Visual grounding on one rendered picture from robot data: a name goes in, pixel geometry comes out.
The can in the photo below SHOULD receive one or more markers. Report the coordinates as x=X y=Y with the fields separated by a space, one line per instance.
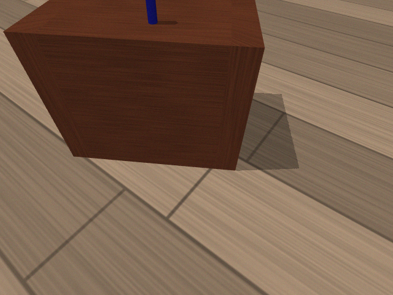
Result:
x=151 y=12

